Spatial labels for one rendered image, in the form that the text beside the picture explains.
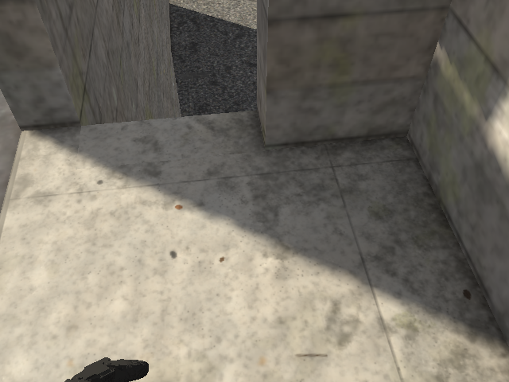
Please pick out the robot left hand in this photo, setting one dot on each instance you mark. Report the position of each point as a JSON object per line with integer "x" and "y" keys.
{"x": 106, "y": 370}

